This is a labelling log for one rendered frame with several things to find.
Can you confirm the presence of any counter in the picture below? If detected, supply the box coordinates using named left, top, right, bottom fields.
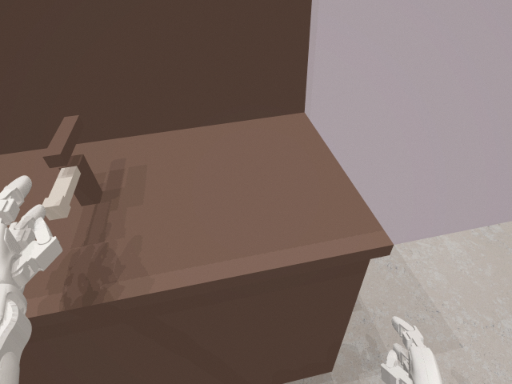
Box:
left=0, top=0, right=394, bottom=384

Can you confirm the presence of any right robot hand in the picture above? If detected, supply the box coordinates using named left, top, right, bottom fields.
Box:
left=381, top=316, right=442, bottom=384

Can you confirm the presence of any left robot hand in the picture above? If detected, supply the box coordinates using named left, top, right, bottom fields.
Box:
left=0, top=175, right=62, bottom=293

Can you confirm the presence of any robot left forearm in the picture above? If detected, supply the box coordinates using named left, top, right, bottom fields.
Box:
left=0, top=284, right=32, bottom=384

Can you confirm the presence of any tap lever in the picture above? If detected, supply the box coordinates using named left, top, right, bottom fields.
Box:
left=42, top=166, right=81, bottom=220

